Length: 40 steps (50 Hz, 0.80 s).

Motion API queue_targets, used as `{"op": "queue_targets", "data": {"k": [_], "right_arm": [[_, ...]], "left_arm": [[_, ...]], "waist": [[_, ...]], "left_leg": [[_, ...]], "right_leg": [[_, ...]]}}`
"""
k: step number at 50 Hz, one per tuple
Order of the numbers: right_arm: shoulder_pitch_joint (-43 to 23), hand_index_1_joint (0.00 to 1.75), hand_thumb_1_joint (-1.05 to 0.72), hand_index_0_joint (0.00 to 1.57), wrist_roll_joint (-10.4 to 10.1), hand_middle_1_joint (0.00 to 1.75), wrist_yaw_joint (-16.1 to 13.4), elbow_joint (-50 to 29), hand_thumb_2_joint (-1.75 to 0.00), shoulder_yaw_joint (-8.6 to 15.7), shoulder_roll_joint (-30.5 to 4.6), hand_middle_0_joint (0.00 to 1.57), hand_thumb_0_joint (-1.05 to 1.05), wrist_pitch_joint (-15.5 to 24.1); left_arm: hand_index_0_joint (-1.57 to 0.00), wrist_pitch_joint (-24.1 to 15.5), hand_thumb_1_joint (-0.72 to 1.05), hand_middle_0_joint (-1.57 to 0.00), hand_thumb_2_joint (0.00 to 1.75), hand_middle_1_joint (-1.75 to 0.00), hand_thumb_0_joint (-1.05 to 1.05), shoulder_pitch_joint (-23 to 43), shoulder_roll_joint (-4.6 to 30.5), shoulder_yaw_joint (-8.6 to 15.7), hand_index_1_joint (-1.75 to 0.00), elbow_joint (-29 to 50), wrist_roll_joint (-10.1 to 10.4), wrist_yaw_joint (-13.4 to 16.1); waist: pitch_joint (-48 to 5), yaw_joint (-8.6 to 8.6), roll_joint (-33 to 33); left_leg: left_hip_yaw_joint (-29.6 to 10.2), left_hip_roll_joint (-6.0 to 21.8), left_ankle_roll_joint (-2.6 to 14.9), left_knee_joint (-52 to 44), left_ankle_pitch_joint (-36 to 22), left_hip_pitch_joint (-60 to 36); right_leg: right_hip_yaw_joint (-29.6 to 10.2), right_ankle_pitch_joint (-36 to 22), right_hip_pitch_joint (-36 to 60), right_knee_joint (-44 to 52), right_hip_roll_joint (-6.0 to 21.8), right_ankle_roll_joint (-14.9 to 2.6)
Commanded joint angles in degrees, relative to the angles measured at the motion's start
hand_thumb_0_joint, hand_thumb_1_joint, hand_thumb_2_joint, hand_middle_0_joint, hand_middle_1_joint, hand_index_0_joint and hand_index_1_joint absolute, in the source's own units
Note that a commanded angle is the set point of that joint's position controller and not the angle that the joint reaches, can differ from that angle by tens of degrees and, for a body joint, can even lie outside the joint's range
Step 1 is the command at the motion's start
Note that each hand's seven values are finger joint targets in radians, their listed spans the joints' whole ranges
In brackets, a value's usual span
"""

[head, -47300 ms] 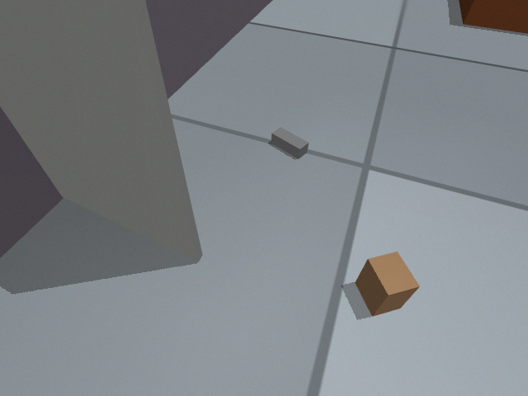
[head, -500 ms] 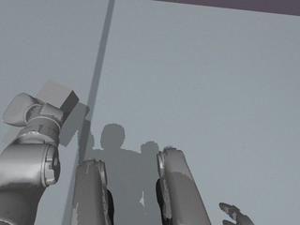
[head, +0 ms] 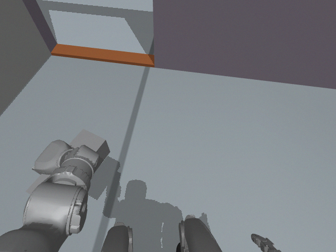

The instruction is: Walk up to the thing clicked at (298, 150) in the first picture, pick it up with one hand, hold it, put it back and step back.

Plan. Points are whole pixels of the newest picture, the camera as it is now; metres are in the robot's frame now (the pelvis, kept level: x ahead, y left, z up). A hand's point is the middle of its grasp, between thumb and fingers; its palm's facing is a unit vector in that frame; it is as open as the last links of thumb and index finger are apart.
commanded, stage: lift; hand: left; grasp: from above
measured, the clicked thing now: (73, 168) +0.37 +0.24 -0.10
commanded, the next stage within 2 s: hold in 0.40 s
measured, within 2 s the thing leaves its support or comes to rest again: neither
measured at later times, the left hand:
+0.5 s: hand (52, 158) +0.35 +0.24 +0.01, palm faces -0.19 -0.40 -0.89, open 11.0 cm
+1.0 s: hand (43, 146) +0.36 +0.25 +0.05, palm faces -0.15 -0.39 -0.91, open 11.1 cm
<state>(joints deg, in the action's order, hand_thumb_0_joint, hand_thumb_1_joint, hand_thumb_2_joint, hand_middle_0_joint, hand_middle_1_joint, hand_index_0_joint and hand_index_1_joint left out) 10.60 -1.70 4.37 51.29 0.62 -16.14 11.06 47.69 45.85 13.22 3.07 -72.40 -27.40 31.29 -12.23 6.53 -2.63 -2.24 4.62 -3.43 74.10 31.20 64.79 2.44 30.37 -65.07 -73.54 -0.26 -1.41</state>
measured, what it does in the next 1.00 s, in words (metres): rises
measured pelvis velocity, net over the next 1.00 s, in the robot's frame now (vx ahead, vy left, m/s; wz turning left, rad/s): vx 0.04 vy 0.02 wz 0.00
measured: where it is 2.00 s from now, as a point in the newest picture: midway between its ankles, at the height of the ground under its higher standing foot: outside the picture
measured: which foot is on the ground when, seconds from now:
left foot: down 0.00-1.00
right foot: down 0.00-1.00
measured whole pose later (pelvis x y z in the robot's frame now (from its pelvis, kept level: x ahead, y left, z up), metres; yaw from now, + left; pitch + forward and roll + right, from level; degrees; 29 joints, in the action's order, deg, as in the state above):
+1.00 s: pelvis +0.04 +0.02 +0.09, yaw +0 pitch +10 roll +0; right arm 10.9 -0.1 6.6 51.2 1.4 -15.4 7.9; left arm 52.2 41.4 8.6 0.6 -66.8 -25.6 32.1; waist -6.7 2.7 -2.4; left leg 1.0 2.8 -1.9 45.3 22.9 32.6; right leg 0.5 22.5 -33.6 -45.8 1.2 0.4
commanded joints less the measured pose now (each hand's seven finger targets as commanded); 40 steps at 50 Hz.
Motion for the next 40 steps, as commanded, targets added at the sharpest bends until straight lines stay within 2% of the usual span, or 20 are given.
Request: {"op": "queue_targets", "data": {"k": [1,5,7,8,10,11,13,15,19,20,21,25,26,27,28,29,34,35,36,40], "right_arm": [[4.5,0.30,-0.89,0.20,0.9,0.30,0.0,-3.7,-0.90,2.6,-7.8,0.20,0.00,1.1],[4.8,0.30,-0.88,0.20,1.2,0.30,0.4,-3.7,-0.90,2.7,-7.7,0.20,0.00,0.5],[4.1,0.30,-0.88,0.20,1.1,0.30,0.4,-3.7,-0.90,2.8,-8.1,0.20,0.00,0.1],[4.0,0.30,-0.88,0.20,1.2,0.30,0.3,-3.4,-0.90,2.8,-8.0,0.20,0.00,-0.2],[3.9,0.30,-0.88,0.20,1.2,0.30,0.2,-3.6,-0.89,2.8,-7.8,0.20,0.00,-0.3],[3.6,0.30,-0.88,0.20,1.0,0.30,0.2,-3.4,-0.89,3.1,-8.1,0.20,0.00,-0.6],[3.2,0.30,-0.88,0.20,0.9,0.30,0.2,-3.2,-0.89,3.1,-7.7,0.20,0.00,-0.7],[3.0,0.30,-0.88,0.20,0.8,0.30,0.2,-3.4,-0.89,2.9,-7.5,0.20,0.00,-0.4],[2.8,0.30,-0.88,0.20,0.8,0.30,0.5,-3.6,-0.89,2.8,-7.5,0.20,0.00,0.0],[3.0,0.30,-0.88,0.20,0.9,0.30,0.6,-3.8,-0.90,2.8,-7.6,0.20,0.00,0.1],[2.9,0.30,-0.89,0.20,0.9,0.30,0.7,-3.5,-0.90,3.0,-7.9,0.20,0.00,0.3],[2.7,0.30,-0.89,0.20,1.5,0.30,1.2,-3.3,-0.90,3.2,-8.1,0.20,0.00,0.7],[2.3,0.30,-0.89,0.20,1.5,0.30,1.4,-3.3,-0.90,3.2,-7.9,0.20,0.00,0.8],[2.6,0.30,-0.89,0.20,1.7,0.30,1.5,-3.1,-0.90,3.0,-7.8,0.20,0.00,0.7],[2.7,0.30,-0.89,0.20,1.8,0.30,1.7,-3.2,-0.90,2.8,-7.7,0.20,0.00,0.9],[2.6,0.30,-0.89,0.20,1.7,0.30,1.8,-3.2,-0.90,3.3,-8.3,0.20,0.00,0.8],[2.1,0.30,-0.89,0.20,2.0,0.30,2.0,-4.4,-0.90,3.0,-8.1,0.20,0.00,-0.2],[1.8,0.30,-0.90,0.20,1.9,0.30,2.0,-4.7,-0.90,3.0,-8.3,0.20,0.00,-0.3],[1.5,0.30,-0.90,0.20,2.0,0.30,2.0,-4.3,-0.90,3.3,-8.6,0.20,0.00,-0.6],[0.1,0.30,-0.89,0.20,1.7,0.30,1.7,-4.5,-0.90,3.1,-8.1,0.20,0.00,-1.4]], "left_arm": [[-0.95,-0.2,0.60,-0.96,1.00,-0.92,0.00,21.0,10.7,-1.0,-0.93,10.5,-3.0,3.4],[-0.97,0.1,0.64,-0.96,1.02,-0.96,0.00,23.0,9.9,-1.4,-0.96,16.8,-1.9,3.9],[-0.96,0.6,0.63,-0.96,1.04,-0.96,0.00,22.9,12.0,-1.0,-0.97,18.8,-2.2,3.8],[-0.96,1.2,0.63,-0.96,1.02,-0.95,0.00,21.8,11.1,-1.2,-0.95,17.8,-1.5,3.5],[-0.96,1.3,0.64,-0.96,1.04,-0.96,0.00,22.8,10.5,-2.3,-0.96,19.9,-1.8,2.7],[-0.94,2.0,0.62,-0.94,1.02,-0.95,0.00,19.6,10.6,-2.2,-0.95,17.2,-2.2,2.4],[-0.94,2.4,0.62,-0.94,1.01,-0.94,0.00,18.7,10.7,-2.4,-0.94,16.4,-2.8,1.9],[-0.98,2.8,0.68,-0.98,0.99,-0.93,0.00,16.2,8.3,-3.4,-0.93,13.7,-2.8,1.5],[-1.00,3.2,0.72,-1.00,1.01,-0.97,0.00,16.4,6.5,-3.2,-0.97,11.1,-1.3,1.4],[-1.00,3.3,0.71,-1.00,1.05,-0.98,0.00,16.4,5.2,-3.4,-0.99,10.6,-0.6,1.4],[-1.01,3.2,0.72,-1.01,1.06,-0.99,0.00,17.0,5.4,-3.4,-1.00,10.6,-1.0,1.6],[-1.00,2.7,0.73,-1.01,1.08,-1.02,0.00,19.6,6.8,-2.7,-1.03,9.2,-1.6,2.9],[-0.98,2.5,0.69,-0.98,1.01,-0.98,0.00,19.3,6.7,-2.8,-0.98,10.0,-1.6,3.1],[-0.96,2.2,0.67,-0.96,0.98,-0.97,0.00,19.8,5.8,-3.3,-0.97,10.0,-1.8,3.2],[-0.94,1.9,0.65,-0.95,0.99,-0.97,0.00,20.6,5.3,-3.8,-0.98,11.5,-2.0,3.6],[-0.93,1.8,0.64,-0.93,0.98,-0.97,0.00,20.3,6.8,-2.9,-0.97,10.8,-2.6,4.0],[-0.90,1.6,0.59,-0.91,1.01,-0.98,0.00,20.7,6.2,-3.6,-1.00,18.0,-2.1,4.7],[-0.89,2.0,0.58,-0.90,1.03,-0.99,0.00,20.5,6.1,-3.7,-1.01,19.1,-1.9,4.6],[-0.89,2.2,0.59,-0.89,1.00,-1.00,0.00,20.1,7.4,-2.9,-1.01,18.9,-1.7,4.6],[-0.90,3.7,0.60,-0.91,1.04,-0.99,0.00,19.8,5.5,-3.7,-1.00,18.7,-0.8,3.8]], "waist": [[-21.4,0.01,-0.3],[-24.1,-0.12,-1.3],[-26.2,-0.73,-0.7],[-24.8,-0.54,-1.0],[-25.1,-0.52,-0.3],[-23.4,-1.12,0.8],[-20.6,-1.66,0.5],[-16.7,-1.63,2.1],[-12.3,-2.40,3.0],[-13.3,-1.91,4.1],[-12.7,-2.49,3.6],[-11.6,-2.62,3.4],[-11.5,-2.80,2.4],[-11.6,-2.02,2.3],[-12.4,-1.86,2.3],[-13.1,-2.77,2.3],[-18.0,-2.28,0.6],[-18.7,-2.64,0.5],[-18.1,-3.50,-0.4],[-14.6,-2.84,-0.7]], "left_leg": [[3.9,-4.1,3.17,-10.3,-17.2,-16.4],[3.8,-4.0,2.99,-13.9,-19.8,-22.8],[4.4,-4.2,3.07,-15.3,-20.6,-24.9],[4.5,-4.4,2.89,-16.2,-20.9,-24.7],[4.1,-4.4,2.98,-18.3,-21.0,-26.7],[4.4,-4.5,3.02,-19.1,-20.7,-26.6],[4.7,-4.8,2.97,-20.9,-19.7,-27.1],[4.2,-4.6,2.88,-23.5,-18.4,-27.9],[4.2,-4.6,2.86,-26.4,-17.3,-28.3],[4.0,-4.6,2.86,-26.7,-17.9,-28.9],[4.2,-4.7,2.88,-27.2,-18.0,-29.6],[4.6,-4.6,2.85,-28.7,-18.0,-31.6],[4.5,-4.6,2.69,-29.4,-17.6,-32.3],[4.3,-4.5,2.65,-29.6,-17.7,-32.4],[4.2,-4.6,2.77,-29.7,-18.2,-33.1],[4.5,-4.6,2.69,-29.8,-18.8,-33.8],[4.5,-4.5,2.49,-30.4,-23.6,-38.5],[4.4,-4.5,2.42,-30.9,-24.3,-39.3],[4.5,-4.5,2.27,-31.1,-24.8,-39.1],[4.4,-4.6,2.15,-33.1,-23.9,-40.6]], "right_leg": [[-1.6,-20.1,20.4,15.5,-1.7,1.41],[-1.6,-22.4,25.3,18.2,-1.9,1.49],[-2.3,-23.9,29.1,20.1,-1.7,1.88],[-2.2,-24.7,29.3,20.4,-1.5,1.75],[-2.0,-24.6,31.8,22.1,-1.6,1.91],[-1.9,-24.1,32.4,23.1,-1.6,2.02],[-2.1,-22.0,32.7,25.1,-1.6,1.94],[-1.3,-19.1,32.6,26.7,-1.7,1.74],[-1.3,-17.5,33.3,29.1,-1.8,1.76],[-1.3,-18.2,34.0,29.2,-1.8,1.86],[-1.3,-18.4,34.0,29.8,-1.8,1.79],[-1.6,-18.6,34.5,31.1,-1.7,1.65],[-1.4,-18.2,34.6,31.2,-1.6,1.44],[-1.4,-18.3,34.4,31.2,-1.6,1.34],[-1.3,-19.1,34.7,31.5,-1.5,1.45],[-1.3,-20.0,35.8,31.3,-1.5,1.37],[-1.0,-25.4,39.3,31.0,-1.6,1.01],[-0.7,-26.0,40.4,30.9,-1.7,0.94],[-0.7,-26.2,40.4,30.9,-1.7,0.82],[-0.5,-25.3,40.9,32.3,-1.7,1.04]]}}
